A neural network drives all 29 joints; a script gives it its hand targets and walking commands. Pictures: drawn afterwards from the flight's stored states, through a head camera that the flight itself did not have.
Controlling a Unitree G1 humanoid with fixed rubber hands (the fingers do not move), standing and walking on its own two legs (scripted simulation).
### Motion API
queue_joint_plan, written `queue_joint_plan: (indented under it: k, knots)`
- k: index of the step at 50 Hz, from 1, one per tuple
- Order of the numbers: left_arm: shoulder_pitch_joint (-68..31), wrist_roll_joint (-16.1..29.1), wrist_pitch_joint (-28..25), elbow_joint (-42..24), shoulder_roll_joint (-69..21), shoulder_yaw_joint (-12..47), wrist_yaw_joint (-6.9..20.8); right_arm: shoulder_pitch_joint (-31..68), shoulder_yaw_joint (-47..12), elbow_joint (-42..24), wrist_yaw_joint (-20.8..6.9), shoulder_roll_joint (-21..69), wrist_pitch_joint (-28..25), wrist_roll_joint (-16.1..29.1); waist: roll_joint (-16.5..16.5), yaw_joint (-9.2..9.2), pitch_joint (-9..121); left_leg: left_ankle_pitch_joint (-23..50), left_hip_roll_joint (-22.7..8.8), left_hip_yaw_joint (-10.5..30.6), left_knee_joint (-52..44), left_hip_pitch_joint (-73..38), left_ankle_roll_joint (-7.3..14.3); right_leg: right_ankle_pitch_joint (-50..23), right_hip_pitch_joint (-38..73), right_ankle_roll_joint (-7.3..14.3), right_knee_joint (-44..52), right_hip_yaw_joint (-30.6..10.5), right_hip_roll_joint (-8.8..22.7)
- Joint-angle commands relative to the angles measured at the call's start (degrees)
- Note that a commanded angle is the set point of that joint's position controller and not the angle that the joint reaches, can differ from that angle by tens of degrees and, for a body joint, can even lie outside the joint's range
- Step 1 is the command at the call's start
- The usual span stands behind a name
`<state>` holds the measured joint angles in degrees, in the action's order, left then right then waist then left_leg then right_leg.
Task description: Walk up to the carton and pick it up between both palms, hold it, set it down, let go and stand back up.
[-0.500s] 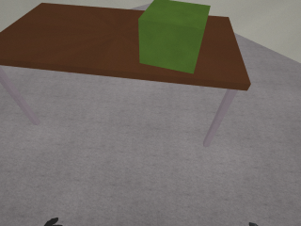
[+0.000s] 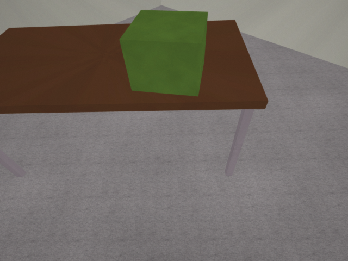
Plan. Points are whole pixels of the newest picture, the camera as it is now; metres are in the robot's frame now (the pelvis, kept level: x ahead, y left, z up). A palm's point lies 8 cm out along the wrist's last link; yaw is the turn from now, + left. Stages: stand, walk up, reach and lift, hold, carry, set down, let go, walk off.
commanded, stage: walk up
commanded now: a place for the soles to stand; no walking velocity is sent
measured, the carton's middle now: (168, 52) +0.90 +0.06 +0.01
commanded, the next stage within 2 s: none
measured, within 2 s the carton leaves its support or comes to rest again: neither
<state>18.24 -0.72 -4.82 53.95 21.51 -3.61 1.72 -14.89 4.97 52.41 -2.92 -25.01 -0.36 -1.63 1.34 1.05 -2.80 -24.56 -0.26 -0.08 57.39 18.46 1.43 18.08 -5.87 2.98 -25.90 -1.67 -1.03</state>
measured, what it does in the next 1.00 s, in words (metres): walks ahead: left foot, then right foot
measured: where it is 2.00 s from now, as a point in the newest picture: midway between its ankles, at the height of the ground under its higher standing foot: (162, 249)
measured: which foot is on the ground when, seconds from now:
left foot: up 0.00-0.26, down 0.28-0.74, up 0.76-1.00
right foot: down 0.00-0.34, up 0.36-0.72, down 0.74-1.00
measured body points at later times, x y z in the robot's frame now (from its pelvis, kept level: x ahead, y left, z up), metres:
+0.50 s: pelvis +0.18 +0.06 -0.01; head +0.22 +0.07 +0.43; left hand +0.26 +0.37 -0.13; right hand +0.29 -0.25 -0.10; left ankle +0.25 +0.13 -0.74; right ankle +0.13 -0.08 -0.66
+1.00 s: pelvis +0.30 +0.10 -0.02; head +0.31 +0.06 +0.43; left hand +0.36 +0.44 -0.08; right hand +0.37 -0.23 -0.14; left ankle +0.37 +0.28 -0.68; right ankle +0.31 -0.05 -0.74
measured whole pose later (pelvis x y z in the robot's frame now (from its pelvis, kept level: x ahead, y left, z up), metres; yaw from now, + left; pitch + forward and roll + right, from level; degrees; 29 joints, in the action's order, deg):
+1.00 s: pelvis +0.30 +0.10 -0.02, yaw -4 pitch -4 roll +1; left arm 22.2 -1.4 -5.7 44.4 23.1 -4.1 -1.5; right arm -18.4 5.9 41.3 -4.3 -26.9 1.6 -0.7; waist 5.2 2.1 -5.5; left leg -22.5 -2.4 5.8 59.6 28.4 -0.3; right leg 17.6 -13.9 -1.7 -35.8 1.6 5.0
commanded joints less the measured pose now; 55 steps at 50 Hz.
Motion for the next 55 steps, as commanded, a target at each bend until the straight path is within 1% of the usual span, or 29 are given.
queue_joint_plan:
  k: [1, 4, 6, 9, 10, 13, 14, 15, 16, 17, 20, 23, 26, 30, 32, 34, 35, 36, 37, 38, 39, 40, 43, 46, 48, 50, 52, 54, 55]
  knots:
    - [3.4, 0.7, -1.3, -6.7, 13.9, -3.5, -2.6, 5.2, 2.7, -8.5, -0.5, -8.7, -0.7, 1.3, -6.1, 1.91, -2.7, 10.3, -3.4, 2.7, -0.8, 17.6, 0.8, -33.8, 11.2, 1.4, 7.6, -10.8, 10.6]
    - [4.2, 0.7, -1.3, -7.9, 15.4, -4.2, -2.4, 9.6, 2.4, -11.5, -1.3, -6.8, -0.1, 0.9, -9.2, 2.86, -1.8, 8.9, -3.2, -0.6, -12.2, 18.4, -0.3, -36.7, 13.9, 3.7, 6.6, -8.6, 10.3]
    - [5.2, 0.4, -1.1, -8.7, 14.8, -3.9, -2.4, 13.5, 2.8, -12.7, -1.4, -7.2, -1.1, 0.6, -6.3, 4.70, -2.5, 12.5, -3.9, -2.1, -20.3, 14.3, 0.4, -31.7, 11.0, 4.7, 6.3, -6.9, 10.0]
    - [4.5, 0.6, -0.8, -8.9, 15.2, -3.0, -2.0, 11.1, 2.8, -12.9, -1.4, -5.7, -1.5, 0.1, -8.9, 2.65, -3.5, 18.4, -1.8, -5.3, -23.9, 2.9, 1.3, -34.5, 0.3, 3.8, 7.1, -6.2, 10.6]
    - [3.0, 0.0, -0.9, -9.6, 16.2, -3.3, -1.8, 8.1, 2.9, -12.2, -1.6, -5.7, -1.6, 0.2, -11.2, 0.35, -1.8, 19.8, -1.6, -4.9, -24.0, -2.9, 1.6, -30.4, -2.0, 4.4, 5.8, -5.2, 9.7]
    - [3.2, 0.1, -1.2, -11.5, 14.5, -2.1, -2.5, -4.0, 5.4, -9.7, -0.9, -10.3, -2.0, -1.1, -1.2, -6.29, 1.9, 22.2, -0.8, -2.5, -23.4, -20.2, 6.1, -36.7, -11.0, 3.3, -12.4, -2.7, 8.5]
    - [2.9, 0.6, -1.4, -12.3, 11.8, -1.8, -2.4, -10.3, 6.3, -8.4, -0.5, -13.3, -2.3, -2.1, 7.0, -9.75, 7.7, 19.3, -6.9, 5.6, -28.4, -27.7, 9.8, -28.0, -16.1, 0.3, -27.2, 1.7, 3.5]
    - [8.5, 2.0, -1.1, -13.5, 9.6, -0.6, -3.2, -14.9, 7.4, -10.2, -0.4, -16.9, -2.7, -2.8, 17.9, -8.96, 13.7, 20.3, -23.6, 31.9, -33.2, -36.5, 16.7, 5.6, -26.4, -2.1, -45.2, 1.8, -5.5]
    - [9.1, 1.1, -0.3, -11.8, 14.4, -1.9, -3.9, -10.8, 6.2, -11.0, -0.4, -15.7, -2.6, -0.9, 12.5, -7.12, 15.5, 6.6, -26.5, 38.4, -39.2, -32.9, 20.4, 16.2, -26.7, -0.1, -49.8, -2.5, -3.3]
    - [8.4, 1.5, -0.1, -10.4, 16.9, -1.9, -3.4, -7.7, 6.5, -11.3, -0.4, -14.4, -2.6, 0.1, 9.2, -6.59, 10.8, 1.2, -25.1, 33.1, -41.2, -28.4, 18.8, 13.5, -26.9, 0.7, -51.0, -2.7, -0.5]
    - [5.4, 1.5, -0.3, -11.7, 14.3, -2.4, -1.8, -4.2, 4.6, -14.0, 1.0, -10.3, -3.0, 0.5, -0.8, -4.41, 2.3, 21.8, -17.4, 17.1, -40.4, -10.9, 12.9, 6.4, -20.5, 0.0, -44.4, -5.2, 2.0]
    - [8.5, 1.6, 0.0, -10.9, 12.0, -2.4, -1.1, -1.5, 3.9, -15.8, 0.9, -10.0, -3.6, 0.7, 5.5, -3.30, 3.2, 23.4, -13.1, 5.1, -38.2, -8.7, 12.4, 5.1, -18.3, -2.2, -35.4, -0.7, 3.0]
    - [6.4, 1.0, -0.1, -10.8, 12.4, -2.7, -0.8, -1.2, 3.6, -17.7, -0.4, -10.0, -3.1, 0.4, 8.4, -2.29, -0.1, 18.9, -11.1, 1.1, -39.7, -4.8, 12.9, 1.8, -18.5, -2.7, -24.4, 2.9, 4.7]
    - [4.6, 0.3, -0.2, -9.7, 13.5, -4.4, -1.3, 0.1, 4.8, -18.8, -2.0, -11.8, -1.7, -0.8, 11.6, -3.45, -4.3, -3.5, -11.2, 4.4, -41.9, 5.8, 11.3, -4.2, -10.4, -2.8, -17.3, 5.6, 3.4]
    - [6.6, 0.2, -0.2, -8.4, 14.2, -5.1, -1.8, -0.1, 4.7, -19.6, -2.4, -11.5, -0.6, -1.2, 5.7, -2.33, -3.8, -9.9, -11.9, 5.3, -40.9, 11.5, 9.7, -5.9, -3.6, -2.3, -15.6, 6.8, 2.4]
    - [10.4, 0.5, -1.0, -7.5, 16.1, -6.0, -2.7, 4.1, 3.9, -20.7, -2.7, -9.5, 0.7, -0.8, 1.5, 2.24, -3.9, -13.6, -9.6, 4.3, -31.9, 18.8, 7.3, -6.5, 5.0, -1.0, -11.1, 2.2, 2.8]
    - [13.8, -0.1, -1.2, -6.7, 18.0, -6.6, -3.3, 2.6, 3.6, -20.6, -2.7, -7.5, 1.1, -0.8, -5.3, 4.50, -2.4, -11.6, -6.5, 0.3, -21.6, 23.7, 5.5, -1.0, 12.1, -0.3, -7.6, -0.8, 4.9]
    - [15.6, -1.2, -1.3, -7.9, 21.0, -7.6, -4.3, -1.7, 2.4, -21.0, -2.2, -4.0, 0.8, 0.4, -21.8, 5.91, 1.0, -9.6, -1.2, -3.6, -4.2, 24.3, 2.0, 11.9, 11.3, 4.7, 5.1, -16.3, 15.2]
    - [11.0, -1.4, -1.6, -11.6, 21.8, -7.0, -4.4, -6.5, 2.7, -19.0, -1.8, -6.9, 1.2, -0.5, -13.7, 2.74, 0.2, -8.2, -0.6, 2.1, 5.7, 23.7, -0.6, 20.0, 4.3, 9.0, 10.4, -33.0, 24.5]
    - [7.8, -0.3, -1.3, -11.7, 22.4, -7.3, -4.8, -5.5, 3.6, -18.8, -1.8, -11.5, 1.4, -0.7, -9.1, 1.81, -0.4, -8.1, -1.9, 3.9, 9.6, 23.6, -0.7, 23.7, 1.8, 12.8, 11.9, -37.6, 28.1]
    - [5.1, -0.5, -1.3, -12.4, 22.0, -6.8, -5.0, -5.4, 4.2, -18.1, -1.6, -13.5, 1.5, -1.1, -9.9, 1.55, -3.2, -7.0, -2.9, 5.9, 11.8, 22.9, -1.1, 24.2, -2.8, 13.7, 12.9, -36.9, 27.3]
    - [5.5, -0.1, -1.7, -11.7, 20.5, -6.0, -5.3, -5.0, 4.7, -16.9, -1.7, -15.0, 1.0, -1.1, -8.3, 0.97, -6.1, -5.5, -2.9, 6.6, 12.5, 22.8, -0.7, 11.7, -4.0, 13.3, 10.7, -34.2, 25.8]
    - [3.7, 0.2, -2.4, -12.4, 19.1, -5.3, -4.7, -8.8, 4.8, -15.2, -1.4, -13.0, 1.3, 0.0, -6.3, -1.15, -3.0, 0.5, -3.1, 8.8, 8.8, 17.5, -1.4, -1.1, -5.8, 8.5, 6.0, -17.1, 18.7]
    - [3.8, -0.6, -2.1, -14.4, 17.5, -4.8, -3.9, -6.6, 3.4, -15.1, -0.7, -8.9, 1.1, 1.4, -11.3, 0.25, -4.1, 3.4, -1.8, 3.6, 1.7, 14.3, -2.2, -13.3, -8.6, 8.0, 3.7, -6.8, 13.9]
    - [1.1, -0.8, -1.4, -14.0, 17.4, -4.7, -3.0, -5.5, 2.9, -14.2, -0.5, -7.1, 0.1, 1.9, -20.0, 0.53, -3.0, 2.2, -1.3, 0.8, -7.0, 11.6, -2.4, -19.5, -7.8, 7.6, 0.8, -1.4, 11.4]
    - [-0.7, -1.3, -0.5, -15.1, 17.3, -4.4, -2.4, -3.9, 2.5, -13.3, 0.3, -6.6, -0.9, 2.1, -19.3, 0.94, -2.9, 6.4, -1.2, -2.4, -13.1, 5.2, -3.0, -23.8, -12.0, 7.5, -1.8, -0.4, 13.1]
    - [-1.6, -1.0, 1.2, -14.8, 18.1, -4.0, -2.1, -6.8, 2.9, -11.1, 1.5, -7.6, -2.0, 1.8, -19.9, -0.25, 0.5, 13.7, -0.6, -4.1, -18.9, -4.5, -3.4, -16.0, -17.2, 7.0, -6.3, 3.6, 11.4]
    - [-0.7, -0.5, 3.2, -14.9, 14.1, -2.6, -2.0, -12.3, 3.9, -7.3, 2.8, -9.5, -2.8, 1.3, -6.3, -3.22, 4.0, 19.9, 2.2, -5.3, -24.8, -15.5, -3.2, -2.2, -21.5, 3.5, -20.5, 5.9, 7.7]
    - [3.3, -0.1, 3.9, -14.3, 9.4, -1.4, -2.1, -11.1, 4.4, -7.9, 3.6, -12.7, -3.4, 0.3, 6.9, -4.01, 4.8, 15.8, -4.5, 6.0, -29.0, -15.5, -0.4, 8.4, -24.4, 1.0, -29.4, 6.3, 6.9]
